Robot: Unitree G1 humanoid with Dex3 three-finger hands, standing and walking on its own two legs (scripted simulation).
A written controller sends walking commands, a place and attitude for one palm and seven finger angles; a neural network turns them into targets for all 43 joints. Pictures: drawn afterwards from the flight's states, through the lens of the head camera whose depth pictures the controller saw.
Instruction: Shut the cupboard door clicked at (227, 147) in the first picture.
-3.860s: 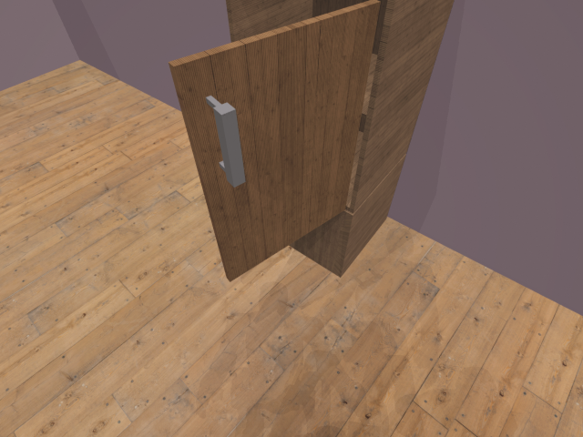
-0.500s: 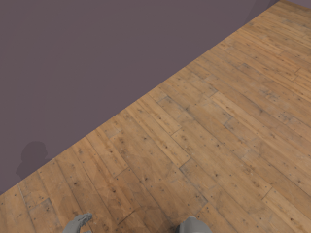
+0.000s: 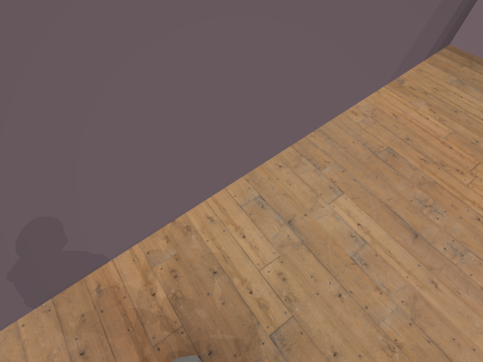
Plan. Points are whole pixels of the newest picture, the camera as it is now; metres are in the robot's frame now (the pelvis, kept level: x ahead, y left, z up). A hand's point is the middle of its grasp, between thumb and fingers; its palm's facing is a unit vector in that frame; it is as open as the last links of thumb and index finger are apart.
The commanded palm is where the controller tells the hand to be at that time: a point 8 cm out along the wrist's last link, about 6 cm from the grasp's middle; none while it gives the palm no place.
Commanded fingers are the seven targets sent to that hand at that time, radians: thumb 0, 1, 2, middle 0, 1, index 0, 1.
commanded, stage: turn to face it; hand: left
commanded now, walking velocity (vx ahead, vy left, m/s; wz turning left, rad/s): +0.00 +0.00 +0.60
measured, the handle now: out of the picture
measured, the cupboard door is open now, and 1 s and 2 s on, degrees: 75 75 75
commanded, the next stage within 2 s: none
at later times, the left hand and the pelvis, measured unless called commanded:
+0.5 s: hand out of the picture +0.08 +0.16 -0.17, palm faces +0.35 -0.91 -0.24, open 7.4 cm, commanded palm none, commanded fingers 0.00 0.90 0.90 -0.20 -0.30 -0.20 -0.30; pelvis +0.10 -0.05 +0.00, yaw +21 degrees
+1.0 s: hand out of the picture +0.11 +0.11 -0.15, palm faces +0.61 -0.75 -0.25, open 7.4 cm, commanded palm none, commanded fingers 0.00 0.90 0.90 -0.20 -0.30 -0.20 -0.30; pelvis +0.17 -0.08 +0.01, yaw +40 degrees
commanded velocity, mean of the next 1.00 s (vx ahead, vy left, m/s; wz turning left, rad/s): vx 0.00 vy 0.00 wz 0.60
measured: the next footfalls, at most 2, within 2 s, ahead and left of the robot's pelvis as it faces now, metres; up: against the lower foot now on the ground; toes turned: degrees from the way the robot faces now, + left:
right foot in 0.22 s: +0.11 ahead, -0.17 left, +0.00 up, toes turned +5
left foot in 0.52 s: +0.10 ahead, +0.09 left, +0.00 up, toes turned +29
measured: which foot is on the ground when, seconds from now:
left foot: down 0.00-0.20, up 0.22-0.50, down 0.52-0.80, up 0.82-1.00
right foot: up 0.00-0.20, down 0.22-0.52, up 0.54-0.78, down 0.80-1.00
